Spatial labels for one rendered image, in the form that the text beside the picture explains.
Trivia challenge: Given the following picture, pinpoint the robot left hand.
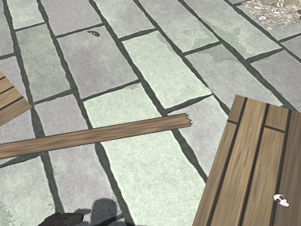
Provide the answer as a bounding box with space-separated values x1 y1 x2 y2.
38 212 84 226

